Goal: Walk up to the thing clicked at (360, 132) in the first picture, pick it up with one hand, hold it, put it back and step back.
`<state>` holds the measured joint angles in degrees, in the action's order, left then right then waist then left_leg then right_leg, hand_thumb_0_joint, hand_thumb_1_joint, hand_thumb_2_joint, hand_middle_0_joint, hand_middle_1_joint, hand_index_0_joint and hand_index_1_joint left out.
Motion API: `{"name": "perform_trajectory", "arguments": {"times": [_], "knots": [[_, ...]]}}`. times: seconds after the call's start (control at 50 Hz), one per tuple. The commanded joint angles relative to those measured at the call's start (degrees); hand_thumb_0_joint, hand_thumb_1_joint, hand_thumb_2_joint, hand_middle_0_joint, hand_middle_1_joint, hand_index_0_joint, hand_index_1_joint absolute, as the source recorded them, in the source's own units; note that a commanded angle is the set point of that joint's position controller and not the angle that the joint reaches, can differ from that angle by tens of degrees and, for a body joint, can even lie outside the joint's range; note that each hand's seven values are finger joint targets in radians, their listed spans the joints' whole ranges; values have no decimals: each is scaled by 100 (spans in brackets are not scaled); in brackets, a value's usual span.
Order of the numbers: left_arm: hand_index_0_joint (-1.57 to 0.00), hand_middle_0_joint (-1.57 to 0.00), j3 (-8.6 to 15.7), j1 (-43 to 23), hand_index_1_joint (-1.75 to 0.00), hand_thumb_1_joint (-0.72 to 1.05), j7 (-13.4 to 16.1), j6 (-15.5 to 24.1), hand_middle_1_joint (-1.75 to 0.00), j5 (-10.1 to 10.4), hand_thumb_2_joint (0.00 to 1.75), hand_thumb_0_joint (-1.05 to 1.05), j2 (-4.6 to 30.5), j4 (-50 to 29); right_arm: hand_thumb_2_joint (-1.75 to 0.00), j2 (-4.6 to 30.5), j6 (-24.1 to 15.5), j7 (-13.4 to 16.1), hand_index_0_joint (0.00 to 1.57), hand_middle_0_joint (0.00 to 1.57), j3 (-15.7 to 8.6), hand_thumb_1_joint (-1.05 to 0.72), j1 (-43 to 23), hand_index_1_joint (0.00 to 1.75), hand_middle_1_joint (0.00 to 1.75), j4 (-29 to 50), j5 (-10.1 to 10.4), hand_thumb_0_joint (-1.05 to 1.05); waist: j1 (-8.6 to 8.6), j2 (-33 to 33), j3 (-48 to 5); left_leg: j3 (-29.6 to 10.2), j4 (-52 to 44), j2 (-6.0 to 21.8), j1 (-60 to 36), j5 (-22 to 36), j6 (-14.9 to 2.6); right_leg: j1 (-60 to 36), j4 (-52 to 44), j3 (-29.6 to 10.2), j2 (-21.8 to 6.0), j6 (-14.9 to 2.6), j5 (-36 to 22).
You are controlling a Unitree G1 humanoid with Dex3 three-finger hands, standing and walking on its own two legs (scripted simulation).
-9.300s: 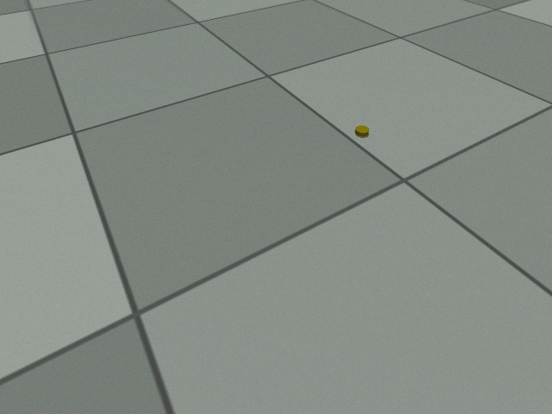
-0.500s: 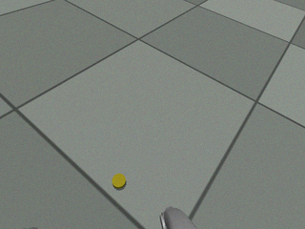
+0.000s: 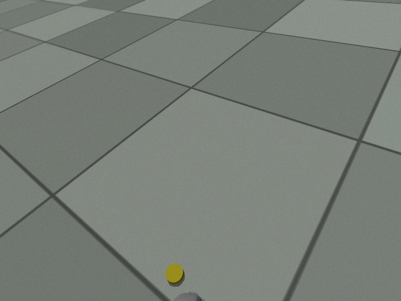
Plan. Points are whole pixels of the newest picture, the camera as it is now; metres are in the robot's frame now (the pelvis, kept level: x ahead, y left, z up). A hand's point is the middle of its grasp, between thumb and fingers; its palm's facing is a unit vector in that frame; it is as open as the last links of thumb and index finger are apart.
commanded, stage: walk up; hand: left
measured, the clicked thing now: (174, 273) +0.44 +0.26 -0.75
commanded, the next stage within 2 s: none
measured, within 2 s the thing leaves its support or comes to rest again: neither
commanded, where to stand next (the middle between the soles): +0.05 +0.01 m, yaw +0 degrees
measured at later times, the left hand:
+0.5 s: hand out of the picture +0.08 +0.31 -0.18, palm faces +0.02 -0.93 -0.36, open 7.4 cm
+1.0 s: hand out of the picture -0.05 +0.32 -0.13, palm faces +0.05 -0.90 -0.42, open 7.4 cm
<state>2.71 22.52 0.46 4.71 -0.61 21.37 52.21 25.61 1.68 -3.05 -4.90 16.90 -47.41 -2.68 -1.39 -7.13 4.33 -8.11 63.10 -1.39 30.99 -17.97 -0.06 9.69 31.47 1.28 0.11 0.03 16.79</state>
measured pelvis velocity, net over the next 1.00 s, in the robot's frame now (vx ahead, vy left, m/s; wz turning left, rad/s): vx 0.00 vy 0.03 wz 0.06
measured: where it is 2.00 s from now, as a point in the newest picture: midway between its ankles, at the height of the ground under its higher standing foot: outside the picture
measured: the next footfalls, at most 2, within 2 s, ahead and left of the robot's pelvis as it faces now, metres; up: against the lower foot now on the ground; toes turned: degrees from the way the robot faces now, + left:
left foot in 0.24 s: +0.09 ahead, +0.19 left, +0.00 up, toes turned +1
right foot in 0.58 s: +0.03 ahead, -0.09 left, +0.00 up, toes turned +1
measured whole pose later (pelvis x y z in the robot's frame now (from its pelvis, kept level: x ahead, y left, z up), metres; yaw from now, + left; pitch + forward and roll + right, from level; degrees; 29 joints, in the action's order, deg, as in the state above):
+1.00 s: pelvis +0.00 +0.03 +0.00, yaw +3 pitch -4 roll +0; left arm 2.9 24.6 -1.0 3.7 -1.0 24.1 51.6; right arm 25.0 -0.2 -2.4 -4.1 12.5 -49.9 -1.8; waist -3.1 -1.1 6.5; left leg -0.8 45.6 2.1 25.0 -23.1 -1.0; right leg 9.0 32.0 1.4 -1.6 -0.6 19.4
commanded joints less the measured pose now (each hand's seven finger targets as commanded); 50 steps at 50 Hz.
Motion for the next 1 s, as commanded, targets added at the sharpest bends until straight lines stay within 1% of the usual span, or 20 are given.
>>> {"name": "perform_trajectory", "arguments": {"times": [0.0, 0.04, 0.14, 0.2, 0.22, 0.24, 0.26, 0.28, 0.3, 0.34, 0.5, 0.56, 0.58, 0.62, 0.64, 0.7, 0.8, 0.84, 0.92, 0.98], "knots": [[-20, -20, 575, -217, -30, 90, 534, 137, -30, 71, 90, 0, 1914, -558, -90, 944, 203, -58, 20, 20, -351, -90, 113, 30, 30, 691, -135, 0, 209, 1197, 394, -496, 449, 35, 82, 103, 113, 816, -682, -962, -1815, -1028, -4001], [-20, -20, 559, -254, -30, 90, 547, 84, -30, 62, 90, 0, 1858, -662, -90, 929, 235, -9, 20, 20, -357, -90, -133, 30, 30, 800, -16, 0, 109, 1469, 280, -468, 310, -104, 71, -152, 89, 686, -428, -777, -1786, -1061, -4461], [-20, -20, 484, -609, -30, 90, 362, -118, -30, -80, 90, 0, 1683, -888, -90, 786, 68, 208, 20, 20, -299, -90, -351, 30, 30, 665, 296, 0, -111, 2449, -336, 567, -1559, 9, -443, -273, 19, -64, 410, -354, -1253, -958, -3574], [-20, -20, 376, -747, -30, 90, 252, -303, -30, 28, 90, 0, 1631, -908, -90, 735, -150, 286, 20, 20, -280, -90, 117, 30, 30, 292, 296, 0, 188, 1980, -814, 1272, -3347, -286, -1767, 1045, -41, 159, 1769, -99, -897, -704, -2671], [-20, -20, 264, -522, -30, 90, 235, -329, -30, 65, 90, 0, 1338, -891, -90, 932, -216, 316, 20, 20, -340, -90, 203, 30, 30, 217, 226, 0, 228, 1318, -982, 775, -3466, -102, -2298, 1461, -174, 594, 2478, -165, -742, -542, -1731], [-20, -20, 173, -227, -30, 90, 244, -310, -30, 109, 90, 0, 1079, -920, -90, 1283, -261, 338, 20, 20, -412, -90, 129, 30, 30, 346, 127, 0, 199, 379, -1169, -731, -3178, 733, -2886, 2466, -562, 1543, 3033, -270, -494, -272, -184], [-20, -20, 136, -98, -30, 90, 282, -340, -30, 146, 90, 0, 1005, -928, -90, 1502, -273, 335, 20, 20, -399, -90, -57, 30, 30, 516, 150, 0, 81, -113, -1391, -2174, -3181, 1879, -3010, 3168, -1299, 2114, 3402, -326, 34, -158, 2065], [-20, -20, 207, -435, -30, 90, 375, -387, -30, 114, 90, 0, 1357, -762, -90, 1729, -247, 312, 20, 20, -411, -90, -35, 30, 30, 420, 274, 0, 293, -307, -1478, -2942, -3577, 2330, -2262, 2352, -1901, 1577, 3446, -872, -120, -176, 2216], [-20, -20, 215, -656, -30, 90, 370, -365, -30, 122, 90, 0, 1536, -690, -90, 1493, -222, 337, 20, 20, -370, -90, -375, 30, 30, 404, 277, 0, 185, -127, -1085, -2420, -3600, 2101, -1801, 2059, -1830, 1438, 3200, -890, -299, -165, 1953], [-20, -20, 275, -739, -30, 90, 267, -391, -30, 154, 90, 0, 1491, -587, -90, 1051, -268, 391, 20, 20, -181, -90, -639, 30, 30, 392, 218, 0, 130, 68, -854, -1018, -3113, 1370, -1886, 2514, -1194, 1635, 2989, -915, -250, -172, 1519], [-20, -20, 463, -814, -30, 90, 29, -572, -30, -104, 90, 0, 1402, -542, -90, 1463, -439, 584, 20, 20, -285, -90, -272, 30, 30, 200, 161, 0, 191, -456, -536, -1489, -3141, 1838, -1826, 2385, -1387, 1426, 1833, -337, -171, -176, 1470], [-20, -20, 527, -440, -30, 90, -83, -523, -30, -177, 90, 0, 1279, -435, -90, 1394, -439, 597, 20, 20, -228, -90, -648, 30, 30, 289, 182, 0, -140, -424, -661, -941, -2777, 1462, -1148, 1350, -1063, 451, 416, -156, -88, -347, 648], [-20, -20, 564, -322, -30, 90, -85, -467, -30, -231, 90, 0, 1383, -375, -90, 1166, -429, 581, 20, 20, -163, -90, -707, 30, 30, 304, 201, 0, -234, -3, -665, -525, -2327, 1097, -732, 871, -741, 76, -255, -518, -256, -488, 755], [-20, -20, 666, -691, -30, 90, -142, -413, -30, -238, 90, 0, 1986, -538, -90, 892, -413, 641, 20, 20, -94, -90, -1012, 30, 30, 331, 239, 0, -287, 1600, -182, 932, -670, -71, 192, -1495, -194, 595, -1446, -3125, -1942, -1430, 2034], [-20, -20, 659, -934, -30, 90, -189, -422, -30, -267, 90, 0, 2037, -691, -90, 1152, -455, 660, 20, 20, -178, -90, -949, 30, 30, 210, 219, 0, -233, 1452, 103, 637, -334, 61, -219, -1711, -174, 1212, -1528, -3458, -2229, -1719, 1910], [-20, -20, 544, -874, -30, 90, -182, -392, -30, -237, 90, 0, 1544, -636, -90, 933, -543, 559, 20, 20, -76, -90, -691, 30, 30, 14, 233, 0, -138, 1185, 361, 651, -847, 179, 72, -1259, -255, 529, -1035, -2078, -1429, -1263, 226], [-20, -20, 632, 136, -30, 90, -126, -22, -30, -99, 90, 0, 2020, -447, -90, 983, -462, 207, 20, 20, -139, -90, -988, 30, 30, 394, 51, 0, -410, 1118, 58, 439, -1176, 429, 1215, -983, -234, -1310, -1401, -2961, -1899, -1404, 1143], [-20, -20, 599, 379, -30, 90, -55, 56, -30, -40, 90, 0, 1971, -406, -90, 1032, -409, 113, 20, 20, -189, -90, -1044, 30, 30, 494, 6, 0, -411, 1017, -58, 276, -1247, 533, 1373, -828, -169, -1726, -1361, -2975, -2018, -1310, 629], [-20, -20, 459, 82, -30, 90, -36, 113, -30, -51, 90, 0, 1780, -547, -90, 850, -389, 77, 20, 20, -162, -90, -906, 30, 30, 438, 103, 0, -174, 1299, 2, 566, -1676, 501, 400, -592, -91, -898, -1118, -1845, -1775, -1316, -1346], [-20, -20, 292, -530, -30, 90, -32, -119, -30, 5, 90, 0, 1511, -662, -90, 683, -492, 227, 20, 20, -114, -90, -432, 30, 30, 93, 305, 0, 104, 1639, 47, 1110, -2575, 83, -1602, 602, -35, 714, -170, -424, -930, -922, -3169]]}}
